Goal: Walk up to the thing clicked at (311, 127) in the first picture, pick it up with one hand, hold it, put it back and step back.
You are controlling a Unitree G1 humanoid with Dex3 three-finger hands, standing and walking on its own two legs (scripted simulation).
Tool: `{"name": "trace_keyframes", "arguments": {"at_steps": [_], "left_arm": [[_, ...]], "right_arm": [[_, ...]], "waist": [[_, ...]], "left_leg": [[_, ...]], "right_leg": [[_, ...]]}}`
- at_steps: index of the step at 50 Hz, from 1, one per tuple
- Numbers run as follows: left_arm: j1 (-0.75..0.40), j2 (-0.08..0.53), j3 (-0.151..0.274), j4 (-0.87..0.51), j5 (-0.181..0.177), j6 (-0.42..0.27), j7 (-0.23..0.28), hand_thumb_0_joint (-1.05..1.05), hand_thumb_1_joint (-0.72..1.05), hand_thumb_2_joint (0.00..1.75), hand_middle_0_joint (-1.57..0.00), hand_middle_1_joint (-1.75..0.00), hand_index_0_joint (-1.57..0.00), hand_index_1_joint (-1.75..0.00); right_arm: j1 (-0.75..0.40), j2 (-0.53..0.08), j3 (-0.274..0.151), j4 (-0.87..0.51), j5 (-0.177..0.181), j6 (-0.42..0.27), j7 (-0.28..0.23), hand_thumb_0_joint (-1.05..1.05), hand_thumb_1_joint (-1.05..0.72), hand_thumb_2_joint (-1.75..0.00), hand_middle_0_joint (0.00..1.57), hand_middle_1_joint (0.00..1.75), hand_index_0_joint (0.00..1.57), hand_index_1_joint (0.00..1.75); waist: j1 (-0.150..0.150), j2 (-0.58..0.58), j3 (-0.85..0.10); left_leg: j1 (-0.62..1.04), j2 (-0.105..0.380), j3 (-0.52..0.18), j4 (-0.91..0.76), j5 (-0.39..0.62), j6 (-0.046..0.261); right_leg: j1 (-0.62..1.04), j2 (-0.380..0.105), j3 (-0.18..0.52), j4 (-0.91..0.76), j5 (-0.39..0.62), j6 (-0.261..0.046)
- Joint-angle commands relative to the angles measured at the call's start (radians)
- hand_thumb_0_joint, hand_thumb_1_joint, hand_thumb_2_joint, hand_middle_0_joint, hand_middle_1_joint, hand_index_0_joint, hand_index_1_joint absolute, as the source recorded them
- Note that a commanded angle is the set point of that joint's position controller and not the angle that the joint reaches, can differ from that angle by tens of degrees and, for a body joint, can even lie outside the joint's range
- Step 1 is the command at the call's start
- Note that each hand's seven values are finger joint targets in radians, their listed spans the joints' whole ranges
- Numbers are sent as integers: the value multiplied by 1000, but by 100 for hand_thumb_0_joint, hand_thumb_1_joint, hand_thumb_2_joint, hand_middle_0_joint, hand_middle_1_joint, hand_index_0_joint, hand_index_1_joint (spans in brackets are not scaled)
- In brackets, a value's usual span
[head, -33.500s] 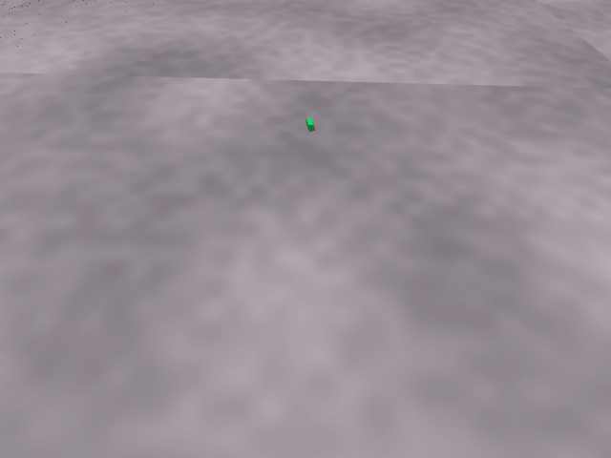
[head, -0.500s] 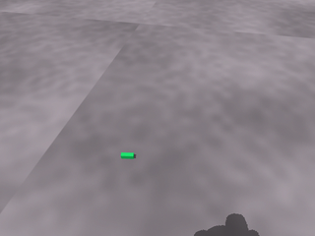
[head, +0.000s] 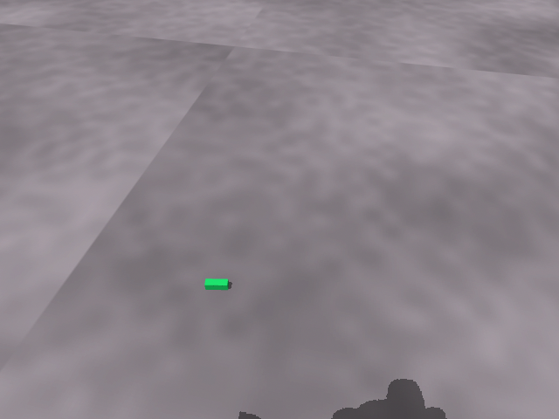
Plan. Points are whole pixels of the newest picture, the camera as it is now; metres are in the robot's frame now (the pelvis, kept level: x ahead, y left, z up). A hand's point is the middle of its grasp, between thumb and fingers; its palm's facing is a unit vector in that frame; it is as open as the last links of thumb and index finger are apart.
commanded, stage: stand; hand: left
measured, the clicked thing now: (216, 284) +0.79 +0.25 -0.76
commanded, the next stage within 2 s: walk up in 0.98 s
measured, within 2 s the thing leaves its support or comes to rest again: neither
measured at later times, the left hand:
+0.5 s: hand out of the picture +0.07 +0.25 -0.15, palm faces -0.01 -0.94 -0.34, open 7.4 cm
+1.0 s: hand out of the picture +0.06 +0.25 -0.15, palm faces +0.00 -0.94 -0.34, open 7.4 cm
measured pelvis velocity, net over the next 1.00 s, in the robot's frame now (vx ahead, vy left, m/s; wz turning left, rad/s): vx -0.01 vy -0.01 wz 0.03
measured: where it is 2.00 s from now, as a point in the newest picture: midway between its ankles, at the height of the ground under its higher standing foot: (271, 416)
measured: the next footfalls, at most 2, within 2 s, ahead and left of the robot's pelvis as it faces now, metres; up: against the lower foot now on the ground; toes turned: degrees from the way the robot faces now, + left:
right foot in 1.66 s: +0.31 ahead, -0.10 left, +0.00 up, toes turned -2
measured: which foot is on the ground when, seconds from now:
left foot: down 0.00-1.00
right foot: down 0.00-1.00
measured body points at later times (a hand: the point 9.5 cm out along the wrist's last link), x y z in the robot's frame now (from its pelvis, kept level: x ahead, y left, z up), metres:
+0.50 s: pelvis +0.00 -0.01 +0.01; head +0.01 -0.01 +0.45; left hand +0.07 +0.30 -0.13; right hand +0.08 -0.31 -0.13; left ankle -0.01 +0.11 -0.74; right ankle -0.01 -0.13 -0.74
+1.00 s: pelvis -0.01 -0.01 +0.00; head +0.00 -0.01 +0.45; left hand +0.06 +0.29 -0.13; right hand +0.08 -0.31 -0.13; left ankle -0.01 +0.11 -0.74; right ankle -0.01 -0.13 -0.74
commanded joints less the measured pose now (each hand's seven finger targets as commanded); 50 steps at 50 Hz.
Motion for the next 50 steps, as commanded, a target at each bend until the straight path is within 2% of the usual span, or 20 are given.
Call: {"name": "trace_keyframes", "arguments": {"at_steps": [1, 4, 7, 11, 14, 16, 19, 22, 26, 28, 30, 32, 36, 42, 46, 48, 49, 50], "left_arm": [[-52, 197, 29, -46, -5, -19, 17, 0, 90, 90, -20, -30, -20, -30], [-49, 204, 26, -31, -5, -18, 18, 0, 90, 90, -20, -30, -20, -30], [-64, 203, 22, -22, -5, -17, 18, 0, 90, 90, -20, -30, -20, -30], [-57, 204, 19, -7, -3, -17, 17, 0, 90, 90, -20, -30, -20, -30], [-56, 204, 17, -7, -1, -19, 16, 0, 90, 90, -20, -30, -20, -30], [-58, 202, 17, -6, -2, -21, 17, 0, 90, 90, -20, -30, -20, -30], [-51, 209, 16, 2, -2, -18, 17, 0, 90, 90, -20, -30, -20, -30], [-43, 204, 15, 4, -3, -18, 16, 0, 90, 90, -20, -30, -20, -30], [-36, 208, 17, 10, -5, -13, 15, 0, 90, 90, -20, -30, -20, -30], [-34, 204, 15, 11, -2, -14, 14, 0, 90, 90, -20, -30, -20, -30], [-29, 207, 16, 9, -2, -14, 14, 0, 90, 90, -20, -30, -20, -30], [-29, 210, 16, 9, -3, -17, 15, 0, 90, 90, -20, -30, -20, -30], [-24, 207, 16, 7, -4, -16, 15, 0, 90, 90, -20, -30, -20, -30], [-22, 212, 17, 6, -3, -15, 15, 0, 90, 90, -20, -30, -20, -30], [-17, 209, 16, 5, -3, -16, 16, 0, 90, 90, -20, -30, -20, -30], [-28, 214, 17, 0, -2, -17, 16, 0, 90, 90, -20, -30, -20, -30], [44, 273, 66, -45, 10, -23, -7, 0, 90, 90, -20, -30, -20, -30], [77, 279, 73, -39, 21, -22, -15, 0, 90, 90, -20, -30, -20, -30]], "right_arm": [[-57, -226, -35, -52, 12, -22, -11, 0, -90, -90, 20, 30, 20, 30], [-51, -218, -30, -36, 12, -22, -13, 0, -90, -90, 20, 30, 20, 30], [-63, -219, -26, -25, 11, -17, -12, 0, -90, -90, 20, 30, 20, 30], [-63, -219, -21, -14, 11, -14, -9, 0, -90, -90, 20, 30, 20, 30], [-56, -222, -20, -6, 11, -15, -8, 0, -90, -90, 20, 30, 20, 30], [-51, -228, -19, -2, 9, -16, -10, 0, -90, -90, 20, 30, 20, 30], [-53, -222, -16, 0, 11, -15, -9, 0, -90, -90, 20, 30, 20, 30], [-52, -225, -13, 2, 12, -16, -9, 0, -90, -90, 20, 30, 20, 30], [-50, -226, -12, 7, 11, -14, -9, 0, -90, -90, 20, 30, 20, 30], [-48, -231, -13, 6, 10, -12, -8, 0, -90, -90, 20, 30, 20, 30], [-43, -228, -12, 6, 10, -14, -8, 0, -90, -90, 20, 30, 20, 30], [-36, -231, -12, 3, 10, -15, -8, 0, -90, -90, 20, 30, 20, 30], [-31, -231, -8, 6, 10, -14, -9, 0, -90, -90, 20, 30, 20, 30], [-29, -229, -6, 2, 10, -12, -11, 0, -90, -90, 20, 30, 20, 30], [-29, -233, -6, -2, 12, -13, -11, 0, -90, -90, 20, 30, 20, 30], [-17, -231, -5, -3, 11, -12, -11, 0, -90, -90, 20, 30, 20, 30], [41, -289, -52, -53, -4, -22, 8, 0, -90, -90, 20, 30, 20, 30], [41, -296, -60, -58, -17, -23, 16, 0, -90, -90, 20, 30, 20, 30]], "waist": [[-1, 4, -107], [-4, -2, -132], [-4, -3, -108], [-4, -1, -87], [-7, 2, -100], [-6, 12, -112], [-6, -4, -102], [-4, 3, -93], [0, -1, -67], [-2, 4, -68], [0, -8, -84], [-2, -4, -105], [-1, 5, -80], [1, 1, -84], [3, -4, -83], [-5, -5, -85], [3, -20, -157], [20, -9, -88]], "left_leg": [[54, 133, -112, -95, 296, 26], [97, 133, -102, -90, 342, 20], [76, 129, -104, -112, 253, 18], [49, 124, -108, -136, 192, 16], [68, 126, -107, -131, 197, 13], [54, 131, -106, -128, 240, 14], [55, 127, -110, -138, 184, 12], [60, 128, -110, -136, 216, 14], [50, 123, -117, -152, 135, 11], [40, 126, -118, -148, 120, 14], [56, 124, -119, -146, 141, 14], [56, 128, -117, -131, 203, 17], [53, 125, -117, -135, 177, 14], [48, 127, -115, -128, 205, 16], [54, 128, -120, -127, 198, 17], [56, 129, -116, -123, 202, 18], [35, 73, -98, -49, -272, 73], [-52, 80, -123, -31, -434, 88]], "right_leg": [[43, -115, 60, -70, 305, -25], [49, -121, 53, -83, 341, -27], [41, -120, 57, -107, 268, -22], [32, -119, 54, -125, 212, -22], [22, -123, 54, -130, 213, -27], [59, -128, 55, -120, 262, -26], [36, -123, 51, -129, 203, -26], [34, -126, 53, -129, 235, -26], [4, -121, 54, -140, 153, -29], [7, -123, 54, -144, 148, -29], [7, -124, 55, -141, 159, -33], [41, -130, 52, -131, 223, -32], [17, -127, 54, -140, 199, -30], [33, -130, 53, -134, 227, -33], [26, -128, 51, -138, 210, -32], [28, -133, 55, -141, 222, -33], [69, -72, 42, -85, -252, -78], [7, -97, 98, -84, -436, -104]]}}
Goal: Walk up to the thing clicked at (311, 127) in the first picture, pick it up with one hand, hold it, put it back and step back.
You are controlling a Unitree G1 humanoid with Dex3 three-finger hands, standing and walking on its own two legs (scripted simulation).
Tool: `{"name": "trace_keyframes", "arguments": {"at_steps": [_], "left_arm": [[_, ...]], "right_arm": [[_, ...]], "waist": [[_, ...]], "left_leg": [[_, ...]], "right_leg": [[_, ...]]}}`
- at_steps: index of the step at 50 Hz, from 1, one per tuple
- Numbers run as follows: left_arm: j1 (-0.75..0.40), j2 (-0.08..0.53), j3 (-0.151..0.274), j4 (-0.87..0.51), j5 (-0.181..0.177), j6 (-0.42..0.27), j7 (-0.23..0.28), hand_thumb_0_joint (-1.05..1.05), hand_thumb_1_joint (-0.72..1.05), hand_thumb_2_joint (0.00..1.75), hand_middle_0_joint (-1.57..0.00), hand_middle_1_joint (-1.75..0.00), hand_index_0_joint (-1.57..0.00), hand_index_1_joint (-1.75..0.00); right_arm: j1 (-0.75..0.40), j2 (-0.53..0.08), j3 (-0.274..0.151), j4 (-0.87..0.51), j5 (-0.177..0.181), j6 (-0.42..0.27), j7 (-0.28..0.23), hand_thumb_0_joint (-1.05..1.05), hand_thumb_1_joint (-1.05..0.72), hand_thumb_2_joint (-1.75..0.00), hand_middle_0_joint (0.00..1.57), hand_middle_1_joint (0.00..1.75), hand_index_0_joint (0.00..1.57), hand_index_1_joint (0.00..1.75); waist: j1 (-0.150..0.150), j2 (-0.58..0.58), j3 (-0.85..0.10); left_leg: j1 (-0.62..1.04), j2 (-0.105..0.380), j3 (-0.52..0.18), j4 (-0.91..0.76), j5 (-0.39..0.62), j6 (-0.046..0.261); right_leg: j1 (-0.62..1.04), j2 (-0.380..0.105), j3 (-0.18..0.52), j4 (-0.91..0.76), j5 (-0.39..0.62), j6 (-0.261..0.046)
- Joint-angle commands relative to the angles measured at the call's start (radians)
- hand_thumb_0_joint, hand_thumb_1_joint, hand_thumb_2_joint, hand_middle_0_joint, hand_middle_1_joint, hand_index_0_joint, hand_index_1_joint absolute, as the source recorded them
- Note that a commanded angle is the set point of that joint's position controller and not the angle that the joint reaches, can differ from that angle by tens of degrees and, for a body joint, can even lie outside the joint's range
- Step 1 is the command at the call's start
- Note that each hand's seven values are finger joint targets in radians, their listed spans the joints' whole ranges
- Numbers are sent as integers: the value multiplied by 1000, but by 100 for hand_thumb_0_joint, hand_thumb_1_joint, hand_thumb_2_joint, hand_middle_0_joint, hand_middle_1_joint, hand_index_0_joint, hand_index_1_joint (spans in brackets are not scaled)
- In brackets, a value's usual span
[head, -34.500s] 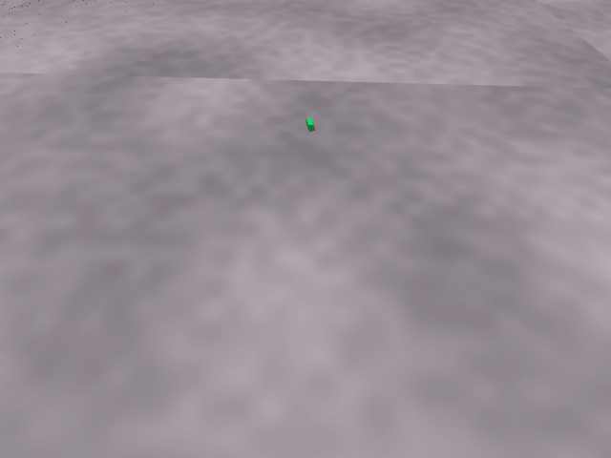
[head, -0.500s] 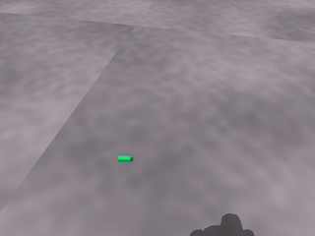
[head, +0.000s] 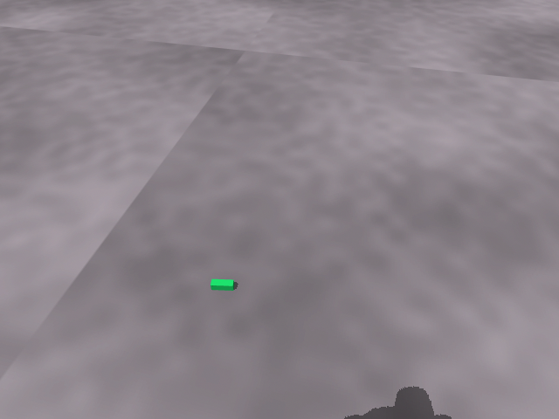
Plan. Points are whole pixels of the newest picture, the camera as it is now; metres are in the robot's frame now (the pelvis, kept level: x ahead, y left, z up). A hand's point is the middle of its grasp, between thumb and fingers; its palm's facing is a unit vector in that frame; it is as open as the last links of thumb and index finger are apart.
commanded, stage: walk up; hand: left
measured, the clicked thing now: (222, 284) +0.81 +0.23 -0.76
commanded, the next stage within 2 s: none
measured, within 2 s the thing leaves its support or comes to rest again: neither
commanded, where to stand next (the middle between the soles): +0.42 +0.00 m, yaw -2 degrees
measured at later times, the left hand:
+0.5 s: hand out of the picture +0.16 +0.32 -0.16, palm faces -0.10 -0.94 -0.34, open 7.4 cm
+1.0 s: hand (148, 317) +0.36 +0.26 -0.15, palm faces -0.04 -0.94 -0.35, open 7.4 cm
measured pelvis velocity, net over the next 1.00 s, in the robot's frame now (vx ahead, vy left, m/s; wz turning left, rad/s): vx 0.28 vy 0.00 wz -0.01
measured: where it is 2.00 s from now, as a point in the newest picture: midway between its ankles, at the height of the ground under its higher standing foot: (284, 400)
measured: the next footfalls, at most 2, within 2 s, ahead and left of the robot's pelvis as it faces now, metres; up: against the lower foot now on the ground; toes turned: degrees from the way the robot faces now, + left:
right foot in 0.66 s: +0.32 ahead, -0.10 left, +0.00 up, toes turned -4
left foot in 1.06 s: +0.42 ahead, +0.12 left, +0.00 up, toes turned -1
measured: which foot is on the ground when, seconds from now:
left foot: down 0.00-0.70, up 0.72-1.00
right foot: down 0.00-0.24, up 0.26-0.64, down 0.66-1.00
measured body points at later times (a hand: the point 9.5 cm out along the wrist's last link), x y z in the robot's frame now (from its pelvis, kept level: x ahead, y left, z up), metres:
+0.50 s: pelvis +0.11 +0.04 -0.01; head +0.13 +0.06 +0.44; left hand +0.17 +0.37 -0.14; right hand +0.11 -0.28 -0.11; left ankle +0.07 +0.14 -0.75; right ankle +0.19 -0.11 -0.70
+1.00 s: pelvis +0.28 +0.00 -0.02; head +0.30 +0.00 +0.43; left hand +0.36 +0.31 -0.12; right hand +0.32 -0.32 -0.12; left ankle +0.37 +0.14 -0.73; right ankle +0.28 -0.10 -0.75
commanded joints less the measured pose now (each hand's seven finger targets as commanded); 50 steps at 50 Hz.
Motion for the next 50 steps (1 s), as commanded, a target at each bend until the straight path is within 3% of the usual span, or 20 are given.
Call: {"name": "trace_keyframes", "arguments": {"at_steps": [1, 3, 5, 8, 11, 12, 13, 14, 16, 21, 27, 30, 33, 34, 35, 37, 41, 45, 48, 50], "left_arm": [[60, 292, 100, -100, 20, -30, -11, 0, 90, 90, -20, -30, -20, -30], [117, 308, 115, -117, 20, -36, -12, 0, 90, 90, -20, -30, -20, -30], [143, 337, 130, -149, 25, -49, -10, 0, 90, 90, -20, -30, -20, -30], [52, 337, 130, -214, 29, -47, -17, 0, 90, 90, -20, -30, -20, -30], [-17, 245, 94, -267, 19, -23, -30, 0, 90, 90, -20, -30, -20, -30], [21, 160, 74, -288, 7, -22, -30, 0, 90, 90, -20, -30, -20, -30], [53, 203, 83, -275, 11, -19, -18, 0, 90, 90, -20, -30, -20, -30], [56, 288, 94, -270, 10, -24, -15, 0, 90, 90, -20, -30, -20, -30], [139, 283, 96, -232, -4, -31, -23, 0, 90, 90, -20, -30, -20, -30], [129, 265, 93, -252, 7, -27, -47, 0, 90, 90, -20, -30, -20, -30], [24, 213, 91, -329, 9, -31, -64, 0, 90, 90, -20, -30, -20, -30], [20, 207, 99, -342, 7, -32, -61, 0, 90, 90, -20, -30, -20, -30], [234, 268, 137, -299, 11, -49, -41, 0, 90, 90, -20, -30, -20, -30], [317, 361, 167, -303, 16, -57, -31, 0, 90, 90, -20, -30, -20, -30], [320, 386, 168, -314, -10, -54, -29, 0, 90, 90, -20, -30, -20, -30], [205, 331, 151, -347, -25, -48, -21, 0, 90, 90, -20, -30, -20, -30], [137, 270, 128, -388, -5, -58, -20, 0, 90, 90, -20, -30, -20, -30], [139, 280, 134, -427, 13, -55, -30, 0, 90, 90, -20, -30, -20, -30], [163, 268, 116, -423, 10, -41, -23, 0, 90, 90, -20, -30, -20, -30], [141, 265, 104, -419, -1, -31, -16, 0, 90, 90, -20, -30, -20, -30]], "right_arm": [[-10, -268, -88, -133, -28, -27, 16, 0, -90, -90, 20, 30, 20, 30], [-69, -209, -83, -182, -33, -33, 24, 0, -90, -90, 20, 30, 20, 30], [-57, -217, -90, -205, -34, -45, 20, 0, -90, -90, 20, 30, 20, 30], [42, -225, -104, -216, -26, -54, 35, 0, -90, -90, 20, 30, 20, 30], [293, -246, -146, -147, -42, -66, 23, 0, -90, -90, 20, 30, 20, 30], [390, -341, -175, -146, -56, -73, 8, 0, -90, -90, 20, 30, 20, 30], [316, -404, -180, -192, -47, -80, 9, 0, -90, -90, 20, 30, 20, 30], [243, -392, -173, -221, -21, -78, 9, 0, -90, -90, 20, 30, 20, 30], [167, -308, -140, -263, -17, -82, 8, 0, -90, -90, 20, 30, 20, 30], [232, -285, -131, -285, -8, -92, 6, 0, -90, -90, 20, 30, 20, 30], [272, -295, -128, -324, 0, -83, 9, 0, -90, -90, 20, 30, 20, 30], [276, -301, -129, -349, 0, -72, 3, 0, -90, -90, 20, 30, 20, 30], [281, -247, -100, -379, 4, -70, -1, 0, -90, -90, 20, 30, 20, 30], [343, -184, -79, -401, 14, -73, -2, 0, -90, -90, 20, 30, 20, 30], [327, -257, -95, -388, 16, -64, -9, 0, -90, -90, 20, 30, 20, 30], [324, -282, -106, -347, 18, -57, -14, 0, -90, -90, 20, 30, 20, 30], [381, -241, -102, -313, 1, -52, 15, 0, -90, -90, 20, 30, 20, 30], [314, -229, -104, -333, -15, -59, 26, 0, -90, -90, 20, 30, 20, 30], [264, -197, -97, -343, -18, -70, 6, 0, -90, -90, 20, 30, 20, 30], [291, -182, -88, -327, -14, -78, -11, 0, -90, -90, 20, 30, 20, 30]], "waist": [[34, -37, 12], [77, -139, 120], [85, -142, 108], [23, -180, 39], [-118, -39, -13], [-157, 260, -26], [-113, 218, 14], [-76, 84, 76], [-11, 62, 85], [-32, 122, 79], [-43, 114, 54], [-34, 103, 47], [86, -64, -77], [106, -303, -170], [116, -268, -152], [63, -102, -31], [9, -171, 37], [26, -182, 55], [42, -148, 13], [7, -110, -53]], "left_leg": [[-190, 70, -102, 66, -512, 97], [-393, 10, 9, 235, -292, 55], [-486, 65, -17, 378, -246, 33], [-283, 95, -19, 287, -259, 37], [230, 4, 49, 85, -55, 23], [322, 213, -324, -124, -373, 71], [180, 404, -616, -228, -599, 159], [48, 415, -583, -229, -587, 197], [50, 316, -373, -176, -374, 173], [76, 252, -136, -164, 9, 165], [45, 211, -15, -52, 305, 160], [-15, 231, -38, 11, 297, 158], [-137, 135, 40, 415, 345, 109], [-354, 20, 106, 752, 53, 54], [-452, -48, 33, 893, -330, 53], [-422, 31, -86, 941, -282, 49], [-334, 58, -12, 725, -137, 13], [-314, 76, 59, 466, -136, -17], [-220, 53, 84, 361, -52, -10], [-95, 27, 100, 242, 43, 11]], "right_leg": [[-60, -121, 192, -21, -555, -109], [24, -228, 353, -140, -548, -176], [125, -347, 463, -176, -286, -265], [-10, -284, 314, -151, -345, -219], [-384, -87, 65, 198, -260, -111], [-581, 80, -15, 554, -334, -61], [-630, 67, 70, 710, -370, -53], [-576, -3, 149, 733, -292, -54], [-526, -45, 129, 699, -189, -45], [-486, -70, 41, 522, -66, 2], [-325, -73, -73, 288, 58, -27], [-216, -41, -103, 259, 23, -47], [134, -26, -80, 144, -3, -96], [307, -278, 325, 50, -107, -196], [255, -436, 590, -53, -130, -305], [26, -386, 403, -66, -167, -300], [-165, -218, 123, -80, -69, -226], [-211, -223, 74, -89, -147, -246], [-213, -242, 64, 21, 145, -231], [-207, -231, 29, 162, 310, -201]]}}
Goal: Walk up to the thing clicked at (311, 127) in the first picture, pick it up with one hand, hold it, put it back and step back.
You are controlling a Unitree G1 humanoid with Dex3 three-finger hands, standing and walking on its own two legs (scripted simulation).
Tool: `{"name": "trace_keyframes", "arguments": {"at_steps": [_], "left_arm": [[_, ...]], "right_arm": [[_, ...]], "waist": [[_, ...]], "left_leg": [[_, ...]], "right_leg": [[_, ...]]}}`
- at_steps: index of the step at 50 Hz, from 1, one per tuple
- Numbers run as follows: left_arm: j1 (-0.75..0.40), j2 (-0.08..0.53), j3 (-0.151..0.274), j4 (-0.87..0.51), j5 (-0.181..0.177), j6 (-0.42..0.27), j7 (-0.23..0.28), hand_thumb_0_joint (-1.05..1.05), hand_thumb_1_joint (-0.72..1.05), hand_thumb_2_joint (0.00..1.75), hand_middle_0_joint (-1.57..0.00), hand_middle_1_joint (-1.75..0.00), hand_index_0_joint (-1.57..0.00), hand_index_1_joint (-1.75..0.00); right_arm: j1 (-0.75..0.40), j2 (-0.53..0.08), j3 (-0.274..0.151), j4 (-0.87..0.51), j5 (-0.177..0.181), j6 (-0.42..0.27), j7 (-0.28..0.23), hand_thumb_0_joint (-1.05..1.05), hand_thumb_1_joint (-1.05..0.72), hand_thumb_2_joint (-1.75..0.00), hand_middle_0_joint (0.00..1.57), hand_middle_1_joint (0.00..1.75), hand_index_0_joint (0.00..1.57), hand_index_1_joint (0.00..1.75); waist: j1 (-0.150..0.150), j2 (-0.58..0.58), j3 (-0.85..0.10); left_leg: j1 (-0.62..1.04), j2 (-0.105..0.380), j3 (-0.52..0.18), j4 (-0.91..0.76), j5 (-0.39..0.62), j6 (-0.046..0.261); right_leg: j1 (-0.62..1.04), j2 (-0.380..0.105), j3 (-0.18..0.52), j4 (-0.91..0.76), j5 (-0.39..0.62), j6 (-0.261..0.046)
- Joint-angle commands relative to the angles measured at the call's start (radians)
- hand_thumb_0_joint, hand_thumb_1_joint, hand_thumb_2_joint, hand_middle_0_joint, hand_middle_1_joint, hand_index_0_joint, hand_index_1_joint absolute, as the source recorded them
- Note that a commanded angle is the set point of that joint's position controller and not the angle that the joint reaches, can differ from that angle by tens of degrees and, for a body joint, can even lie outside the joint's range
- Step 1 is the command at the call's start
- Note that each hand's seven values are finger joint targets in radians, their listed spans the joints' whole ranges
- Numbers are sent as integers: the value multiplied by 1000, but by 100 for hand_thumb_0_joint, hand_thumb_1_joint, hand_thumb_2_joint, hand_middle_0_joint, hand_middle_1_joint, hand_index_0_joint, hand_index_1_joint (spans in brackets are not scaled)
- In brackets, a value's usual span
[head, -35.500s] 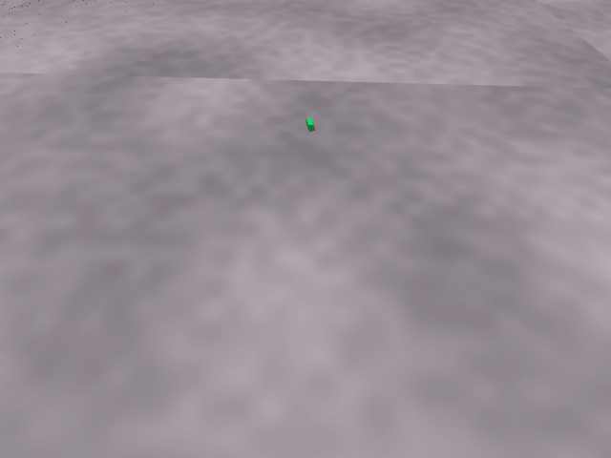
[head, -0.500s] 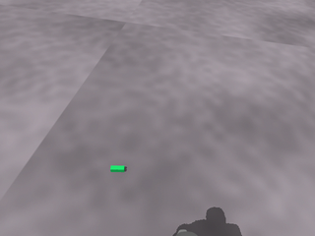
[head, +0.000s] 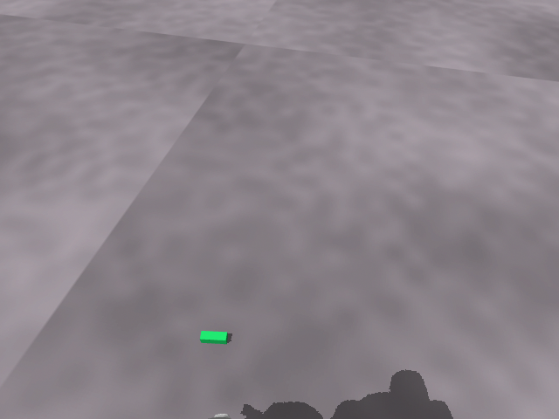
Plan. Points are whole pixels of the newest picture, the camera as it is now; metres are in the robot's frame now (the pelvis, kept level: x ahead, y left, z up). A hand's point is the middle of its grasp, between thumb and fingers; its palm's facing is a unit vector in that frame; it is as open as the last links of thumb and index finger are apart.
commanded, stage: walk up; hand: left
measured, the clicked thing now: (214, 337) +0.52 +0.24 -0.75
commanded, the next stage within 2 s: stand in 1.50 s
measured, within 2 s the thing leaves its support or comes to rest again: neither
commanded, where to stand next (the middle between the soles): +0.14 +0.00 m, yaw -1 degrees
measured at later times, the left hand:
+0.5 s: hand out of the picture +0.13 +0.26 -0.15, palm faces -0.02 -0.92 -0.40, open 7.4 cm
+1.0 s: hand (131, 409) +0.18 +0.24 -0.14, palm faces +0.00 -0.94 -0.34, open 7.4 cm
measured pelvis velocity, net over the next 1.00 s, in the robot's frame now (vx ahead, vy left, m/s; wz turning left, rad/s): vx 0.09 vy -0.01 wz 0.03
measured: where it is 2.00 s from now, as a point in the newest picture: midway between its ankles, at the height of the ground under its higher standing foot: outside the picture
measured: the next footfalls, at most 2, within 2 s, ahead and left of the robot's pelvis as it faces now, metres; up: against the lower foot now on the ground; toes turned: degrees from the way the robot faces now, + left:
left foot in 0.06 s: +0.14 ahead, +0.12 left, +0.00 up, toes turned +0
right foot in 0.34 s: +0.13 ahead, -0.15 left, +0.00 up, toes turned -2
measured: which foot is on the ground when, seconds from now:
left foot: up 0.00-0.04, down 0.06-1.00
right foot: down 0.00-0.08, up 0.10-0.32, down 0.34-1.00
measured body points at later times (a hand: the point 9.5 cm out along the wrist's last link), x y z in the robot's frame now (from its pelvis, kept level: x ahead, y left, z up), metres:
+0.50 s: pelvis +0.08 -0.02 -0.01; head +0.10 -0.03 +0.44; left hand +0.13 +0.30 -0.13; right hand +0.18 -0.32 -0.14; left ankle +0.10 +0.12 -0.73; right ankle +0.09 -0.15 -0.73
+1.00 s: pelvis +0.09 -0.01 +0.01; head +0.09 -0.01 +0.46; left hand +0.18 +0.29 -0.12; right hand +0.17 -0.32 -0.12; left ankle +0.10 +0.12 -0.73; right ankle +0.09 -0.15 -0.73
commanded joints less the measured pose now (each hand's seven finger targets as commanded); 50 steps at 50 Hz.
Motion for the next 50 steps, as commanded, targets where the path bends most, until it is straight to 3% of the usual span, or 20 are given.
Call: {"name": "trace_keyframes", "arguments": {"at_steps": [1, 2, 3, 4, 5, 8, 10, 14, 16, 17, 18, 19, 21, 23, 24, 25, 26, 29, 40, 50], "left_arm": [[-39, 210, 48, -75, -20, -4, 31, 0, 90, 90, -20, -30, -20, -30], [-29, 170, 30, -76, -28, 0, 36, 0, 90, 90, -20, -30, -20, -30], [11, 131, 18, -103, -33, -6, 33, 0, 90, 90, -20, -30, -20, -30], [67, 175, 33, -59, -33, 11, 40, 0, 90, 90, -20, -30, -20, -30], [52, 230, 44, -31, -22, 20, 49, 0, 90, 90, -20, -30, -20, -30], [53, 235, 48, 2, -21, 19, 46, 0, 90, 90, -20, -30, -20, -30], [88, 209, 42, 31, -22, 13, 38, 0, 90, 90, -20, -30, -20, -30], [85, 183, 37, 77, -18, -3, 51, 0, 90, 90, -20, -30, -20, -30], [113, 189, 40, 107, -11, -17, 64, 0, 90, 90, -20, -30, -20, -30], [97, 228, 47, 105, -2, -27, 70, 0, 90, 90, -20, -30, -20, -30], [34, 305, 53, 81, 5, -41, 73, 0, 90, 90, -20, -30, -20, -30], [-37, 343, 54, 75, -6, -37, 70, 0, 90, 90, -20, -30, -20, -30], [-89, 285, 33, 74, -12, -37, 70, 0, 90, 90, -20, -30, -20, -30], [-126, 250, 20, 87, -17, -34, 70, 0, 90, 90, -20, -30, -20, -30], [-112, 226, 10, 88, -22, -32, 69, 0, 90, 90, -20, -30, -20, -30], [-81, 215, 7, 105, -27, -28, 67, 0, 90, 90, -20, -30, -20, -30], [-78, 226, 11, 127, -26, -26, 69, 0, 90, 90, -20, -30, -20, -30], [-153, 234, 8, 141, -24, -27, 70, 0, 90, 90, -20, -30, -20, -30], [-230, 207, -7, 236, -28, -14, 68, 0, 90, 90, -20, -30, -20, -30], [-274, 196, -9, 290, -22, -6, 62, 0, 90, 90, -20, -30, -20, -30]], "right_arm": [[91, -133, -39, -33, -3, -37, -37, 0, -90, -90, 20, 30, 20, 30], [85, -178, -49, -36, -9, -42, -45, 0, -90, -90, 20, 30, 20, 30], [118, -266, -73, -63, -14, -49, -43, 0, -90, -90, 20, 30, 20, 30], [86, -319, -80, -84, -2, -47, -41, 0, -90, -90, 20, 30, 20, 30], [65, -317, -86, -77, 6, -40, -40, 0, -90, -90, 20, 30, 20, 30], [-15, -266, -63, -94, 5, -30, -46, 0, -90, -90, 20, 30, 20, 30], [-46, -246, -50, -92, 2, -24, -43, 0, -90, -90, 20, 30, 20, 30], [-102, -239, -35, -93, 7, 1, -34, 0, -90, -90, 20, 30, 20, 30], [-148, -200, -16, -96, 20, 21, -30, 0, -90, -90, 20, 30, 20, 30], [-143, -148, -1, -95, 31, 29, -28, 0, -90, -90, 20, 30, 20, 30], [-134, -111, 7, -95, 34, 37, -27, 0, -90, -90, 20, 30, 20, 30], [-135, -158, -10, -62, 34, 47, -37, 0, -90, -90, 20, 30, 20, 30], [-124, -165, -10, -17, 36, 42, -33, 0, -90, -90, 20, 30, 20, 30], [-91, -160, -11, 35, 39, 26, -32, 0, -90, -90, 20, 30, 20, 30], [-104, -191, -19, 35, 28, 20, -33, 0, -90, -90, 20, 30, 20, 30], [-171, -217, -21, 29, 27, 18, -29, 0, -90, -90, 20, 30, 20, 30], [-197, -208, -17, 39, 36, 21, -23, 0, -90, -90, 20, 30, 20, 30], [-194, -175, -1, 86, 32, 35, -23, 0, -90, -90, 20, 30, 20, 30], [-281, -170, 19, 187, 28, 34, -21, 0, -90, -90, 20, 30, 20, 30], [-308, -163, 20, 229, 23, 39, -23, 0, -90, -90, 20, 30, 20, 30]], "waist": [[-46, -68, -127], [-51, 26, -141], [-54, 201, -189], [-43, 176, -183], [-44, 118, -133], [-22, 142, -64], [-14, 185, -88], [-5, 190, -121], [28, 137, -123], [27, 13, -114], [-13, -131, -72], [-17, -155, -61], [-38, -125, -53], [-59, -148, -102], [-45, -115, -137], [-9, -74, -146], [1, -77, -128], [-30, -69, -125], [-6, -2, -149], [-14, 17, -115]], "left_leg": [[293, -59, 47, -226, 202, 35], [355, 13, -46, -283, 287, 60], [444, 213, -343, -341, 272, 133], [378, 354, -537, -395, 168, 274], [309, 352, -555, -405, 48, 305], [241, 232, -326, -390, 48, 225], [237, 185, -229, -357, 137, 211], [135, 152, -138, -254, 256, 185], [46, 119, -113, -151, 203, 134], [10, 73, -77, -56, 134, 86], [-41, -31, -33, 34, -44, 28], [63, -36, -52, 107, -246, 26], [101, -25, -56, 20, -202, 36], [233, 10, -57, -167, 172, 39], [279, 47, -127, -187, 319, 65], [250, 80, -177, -189, 304, 92], [210, 70, -157, -174, 267, 91], [237, 23, -101, -206, 207, 54], [270, 51, -125, -345, 275, 46], [260, 53, -128, -427, 184, 33]], "right_leg": [[-108, -196, 119, 51, 382, -125], [-160, -138, 82, 156, 288, -70], [-265, -21, 22, 329, 41, -13], [-281, 12, 76, 437, -329, 0], [-288, -20, 134, 514, -360, -3], [-296, -64, 146, 456, -242, 0], [-236, -65, 94, 329, -197, 15], [-59, -25, 19, 128, -74, 31], [72, -13, 23, -40, 67, 21], [73, -99, 159, -111, 90, -8], [-11, -292, 459, -206, 59, -86], [-137, -380, 507, -198, 97, -194], [-116, -303, 357, -115, 233, -161], [-101, -213, 205, -23, 376, -64], [-107, -170, 166, 21, 384, -25], [-85, -114, 117, 11, 258, 2], [-49, -115, 119, -32, 165, 5], [-34, -168, 163, -75, 181, -19], [94, -141, 102, -164, 207, 15], [113, -137, 92, -241, 146, 29]]}}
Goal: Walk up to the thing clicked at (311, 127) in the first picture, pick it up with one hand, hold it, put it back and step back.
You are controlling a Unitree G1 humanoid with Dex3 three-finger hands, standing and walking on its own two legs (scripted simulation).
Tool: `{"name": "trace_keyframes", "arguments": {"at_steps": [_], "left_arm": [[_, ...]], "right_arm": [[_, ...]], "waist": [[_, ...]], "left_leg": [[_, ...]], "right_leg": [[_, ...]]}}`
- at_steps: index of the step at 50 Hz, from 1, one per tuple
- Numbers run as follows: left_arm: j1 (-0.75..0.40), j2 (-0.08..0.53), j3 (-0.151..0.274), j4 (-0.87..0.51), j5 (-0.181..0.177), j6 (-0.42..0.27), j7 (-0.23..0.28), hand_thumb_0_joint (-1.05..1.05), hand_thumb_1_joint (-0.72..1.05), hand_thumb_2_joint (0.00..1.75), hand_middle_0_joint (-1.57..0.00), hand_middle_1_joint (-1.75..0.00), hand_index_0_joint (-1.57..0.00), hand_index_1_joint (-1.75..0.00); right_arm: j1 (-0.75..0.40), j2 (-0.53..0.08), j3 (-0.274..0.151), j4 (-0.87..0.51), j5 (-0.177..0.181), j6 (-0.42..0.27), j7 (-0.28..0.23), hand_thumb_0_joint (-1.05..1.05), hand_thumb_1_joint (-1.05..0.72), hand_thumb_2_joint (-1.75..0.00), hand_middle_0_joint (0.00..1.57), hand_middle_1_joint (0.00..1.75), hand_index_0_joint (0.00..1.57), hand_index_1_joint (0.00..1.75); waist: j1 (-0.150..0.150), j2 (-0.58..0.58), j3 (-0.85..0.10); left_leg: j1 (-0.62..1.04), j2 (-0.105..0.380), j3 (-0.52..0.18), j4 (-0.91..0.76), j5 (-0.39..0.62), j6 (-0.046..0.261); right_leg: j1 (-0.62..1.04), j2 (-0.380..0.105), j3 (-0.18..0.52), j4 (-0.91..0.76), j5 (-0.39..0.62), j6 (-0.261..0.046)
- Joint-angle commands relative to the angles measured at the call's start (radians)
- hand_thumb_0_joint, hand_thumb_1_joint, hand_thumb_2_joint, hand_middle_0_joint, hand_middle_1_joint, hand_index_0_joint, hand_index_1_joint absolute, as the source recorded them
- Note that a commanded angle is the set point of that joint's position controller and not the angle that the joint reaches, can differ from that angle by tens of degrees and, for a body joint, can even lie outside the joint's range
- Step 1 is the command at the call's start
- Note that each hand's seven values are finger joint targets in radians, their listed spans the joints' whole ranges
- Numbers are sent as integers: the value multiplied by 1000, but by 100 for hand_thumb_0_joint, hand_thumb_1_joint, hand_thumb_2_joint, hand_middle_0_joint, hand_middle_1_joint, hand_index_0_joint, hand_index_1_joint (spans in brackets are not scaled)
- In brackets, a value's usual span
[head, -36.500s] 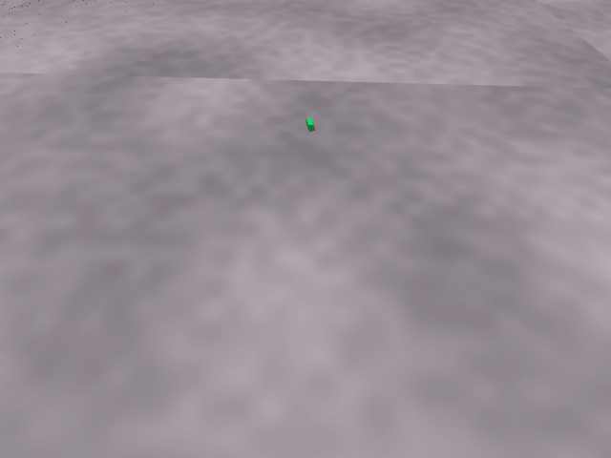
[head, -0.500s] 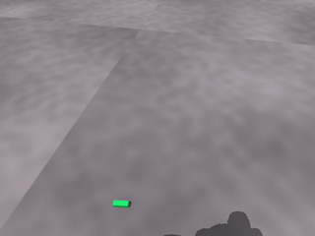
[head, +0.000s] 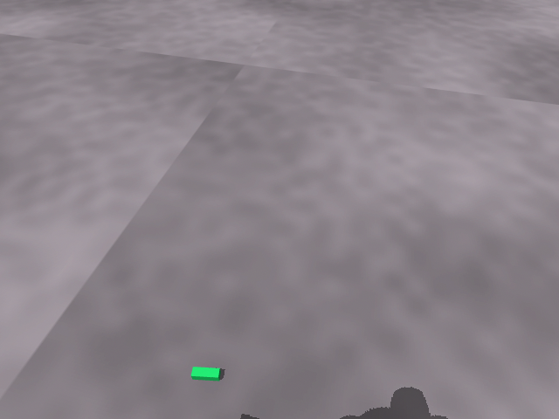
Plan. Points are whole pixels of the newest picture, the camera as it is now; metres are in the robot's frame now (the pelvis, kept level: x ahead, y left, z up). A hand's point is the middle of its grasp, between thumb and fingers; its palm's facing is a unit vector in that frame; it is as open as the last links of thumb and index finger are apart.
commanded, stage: walk up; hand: left
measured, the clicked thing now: (206, 373) +0.45 +0.24 -0.76
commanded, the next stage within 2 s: stand in 0.50 s
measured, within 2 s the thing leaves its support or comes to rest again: neither
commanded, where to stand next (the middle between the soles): +0.05 +0.01 m, yaw -2 degrees
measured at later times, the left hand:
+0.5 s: hand out of the picture +0.07 +0.26 -0.15, palm faces +0.01 -0.94 -0.35, open 7.4 cm
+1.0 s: hand out of the picture +0.09 +0.24 -0.15, palm faces -0.01 -0.94 -0.34, open 7.4 cm
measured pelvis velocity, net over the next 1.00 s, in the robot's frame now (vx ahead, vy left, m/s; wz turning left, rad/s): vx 0.02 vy -0.01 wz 0.01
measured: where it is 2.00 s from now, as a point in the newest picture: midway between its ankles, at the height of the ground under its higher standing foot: outside the picture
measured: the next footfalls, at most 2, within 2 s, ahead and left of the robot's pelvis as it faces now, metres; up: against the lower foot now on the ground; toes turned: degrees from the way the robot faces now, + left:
none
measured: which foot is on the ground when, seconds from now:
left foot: down 0.00-1.00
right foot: down 0.00-1.00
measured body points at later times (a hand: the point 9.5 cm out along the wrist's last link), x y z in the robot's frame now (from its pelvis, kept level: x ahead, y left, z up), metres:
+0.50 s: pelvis +0.01 +0.00 +0.00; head +0.02 -0.01 +0.45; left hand +0.07 +0.30 -0.13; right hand +0.09 -0.30 -0.14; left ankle +0.02 +0.13 -0.74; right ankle +0.00 -0.14 -0.74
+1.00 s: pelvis +0.02 -0.01 +0.00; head +0.03 -0.01 +0.45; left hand +0.09 +0.29 -0.13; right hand +0.10 -0.31 -0.13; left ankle +0.02 +0.13 -0.74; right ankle +0.00 -0.14 -0.74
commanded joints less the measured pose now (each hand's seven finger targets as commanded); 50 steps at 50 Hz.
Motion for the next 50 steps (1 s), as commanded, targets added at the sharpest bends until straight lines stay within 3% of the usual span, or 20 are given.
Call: {"name": "trace_keyframes", "arguments": {"at_steps": [1, 10, 24, 27, 30, 35, 40, 46, 50], "left_arm": [[-41, 212, 44, -38, 0, -23, 15, 0, 90, 90, -20, -30, -20, -30], [-41, 211, 48, -26, 4, -27, 15, 0, 90, 90, -20, -30, -20, -30], [-16, 206, 54, -21, 4, -24, 18, 0, 90, 90, -20, -30, -20, -30], [-1, 207, 49, -18, 3, -17, 19, 0, 90, 90, -20, -30, -20, -30], [9, 201, 47, -20, 2, -17, 17, 0, 90, 90, -20, -30, -20, -30], [10, 203, 46, -23, 2, -19, 18, 0, 90, 90, -20, -30, -20, -30], [6, 207, 46, -30, 4, -18, 17, 0, 90, 90, -20, -30, -20, -30], [9, 208, 49, -30, 2, -15, 17, 0, 90, 90, -20, -30, -20, -30], [10, 207, 48, -34, 4, -15, 17, 0, 90, 90, -20, -30, -20, -30]], "right_arm": [[-67, -212, -41, -54, -2, -18, -10, 0, -90, -90, 20, 30, 20, 30], [-58, -208, -43, -44, -5, -15, -10, 0, -90, -90, 20, 30, 20, 30], [-50, -202, -45, -41, -4, -12, -14, 0, -90, -90, 20, 30, 20, 30], [-49, -205, -41, -44, -13, -20, -17, 0, -90, -90, 20, 30, 20, 30], [-50, -206, -40, -47, -12, -23, -19, 0, -90, -90, 20, 30, 20, 30], [-62, -203, -39, -54, -9, -25, -18, 0, -90, -90, 20, 30, 20, 30], [-58, -206, -38, -56, -9, -22, -18, 0, -90, -90, 20, 30, 20, 30], [-50, -206, -35, -56, -10, -23, -22, 0, -90, -90, 20, 30, 20, 30], [-54, -206, -37, -57, -9, -22, -21, 0, -90, -90, 20, 30, 20, 30]], "waist": [[13, 31, -77], [4, 7, -81], [7, 5, -90], [6, -6, -72], [8, 15, -89], [11, 8, -95], [4, 9, -92], [8, 13, -108], [9, -3, -99]], "left_leg": [[-2, 97, -88, -109, 86, 47], [13, 85, -82, -114, 79, 42], [31, 85, -89, -106, 163, 40], [22, 99, -92, -126, 139, 28], [23, 101, -85, -118, 184, 30], [45, 105, -84, -110, 219, 28], [43, 101, -73, -107, 182, 28], [48, 108, -72, -107, 236, 27], [63, 107, -72, -107, 210, 23]], "right_leg": [[33, -79, 63, -96, 57, -45], [33, -88, 64, -121, 66, -39], [45, -91, 49, -108, 105, -39], [30, -94, 61, -115, 65, -36], [52, -100, 66, -109, 126, -38], [53, -99, 60, -107, 144, -37], [43, -100, 67, -122, 134, -36], [75, -101, 63, -103, 180, -38], [49, -95, 62, -113, 150, -39]]}}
